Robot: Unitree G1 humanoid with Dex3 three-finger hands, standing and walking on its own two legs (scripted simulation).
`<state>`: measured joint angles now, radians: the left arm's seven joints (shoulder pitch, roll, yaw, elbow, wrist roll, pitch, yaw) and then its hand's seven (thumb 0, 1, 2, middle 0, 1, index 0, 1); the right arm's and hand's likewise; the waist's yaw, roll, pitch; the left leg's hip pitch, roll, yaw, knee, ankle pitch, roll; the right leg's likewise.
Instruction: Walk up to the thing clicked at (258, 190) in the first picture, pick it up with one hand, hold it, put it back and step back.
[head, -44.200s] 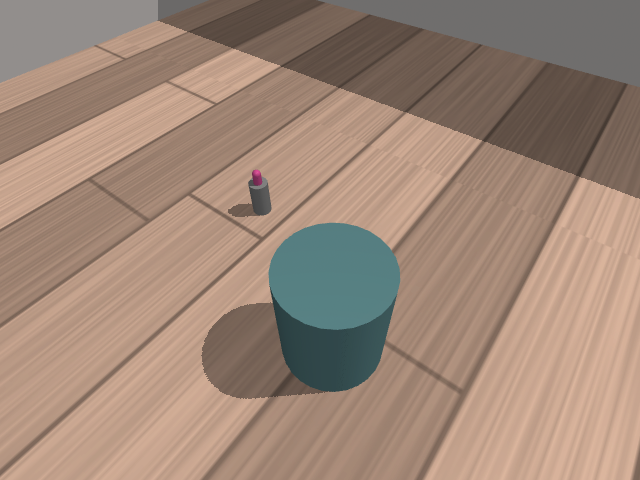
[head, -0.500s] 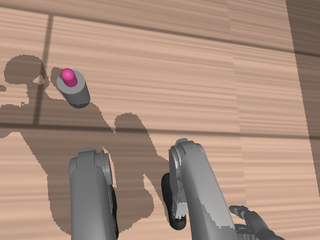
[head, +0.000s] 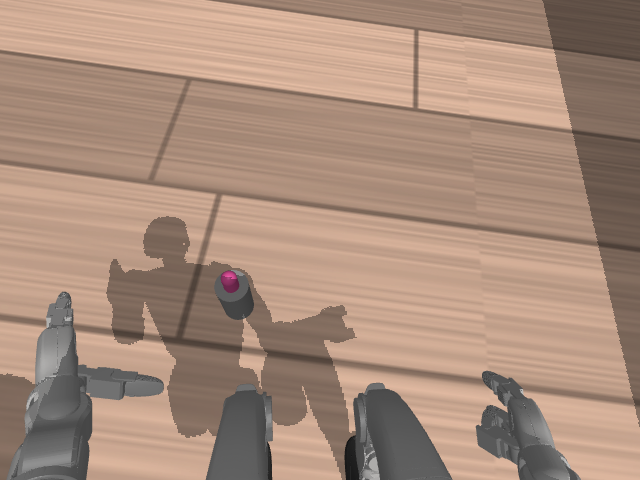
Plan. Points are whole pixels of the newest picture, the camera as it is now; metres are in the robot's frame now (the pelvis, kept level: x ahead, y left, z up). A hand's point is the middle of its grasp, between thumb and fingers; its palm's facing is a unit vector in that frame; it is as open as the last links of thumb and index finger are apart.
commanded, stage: home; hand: left
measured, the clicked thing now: (233, 292) +0.52 +0.18 -0.51
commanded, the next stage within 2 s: stand in 2.00 s
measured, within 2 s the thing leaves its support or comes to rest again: neither
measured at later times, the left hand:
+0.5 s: hand (123, 426) +0.20 +0.19 +0.05, palm faces +0.14 -0.95 -0.29, open 17.1 cm
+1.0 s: hand (125, 428) +0.20 +0.19 +0.05, palm faces +0.14 -0.95 -0.29, open 17.0 cm
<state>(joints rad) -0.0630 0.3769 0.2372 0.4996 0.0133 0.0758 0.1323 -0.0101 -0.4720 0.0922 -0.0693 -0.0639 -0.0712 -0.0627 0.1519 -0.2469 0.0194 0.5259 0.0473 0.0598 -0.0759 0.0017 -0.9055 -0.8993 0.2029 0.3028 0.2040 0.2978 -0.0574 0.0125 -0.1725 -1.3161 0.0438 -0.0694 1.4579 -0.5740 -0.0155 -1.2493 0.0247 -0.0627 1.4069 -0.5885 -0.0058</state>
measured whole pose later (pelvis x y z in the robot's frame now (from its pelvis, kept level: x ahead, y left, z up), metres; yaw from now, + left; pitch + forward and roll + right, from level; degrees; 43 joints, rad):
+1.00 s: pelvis +0.04 +0.00 +0.10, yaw +2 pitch +7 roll -2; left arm 0.47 0.21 -0.01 0.02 -0.01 0.24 0.14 -0.01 -0.45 0.11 -0.07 -0.07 -0.07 -0.07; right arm 0.30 -0.21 0.04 0.50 0.01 -0.10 -0.17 0.01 -0.90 -0.90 0.20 0.30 0.21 0.30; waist -0.02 0.03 -0.11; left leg -0.63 0.03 -0.03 0.95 -0.45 -0.01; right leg -0.58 0.01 -0.04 0.91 -0.46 0.00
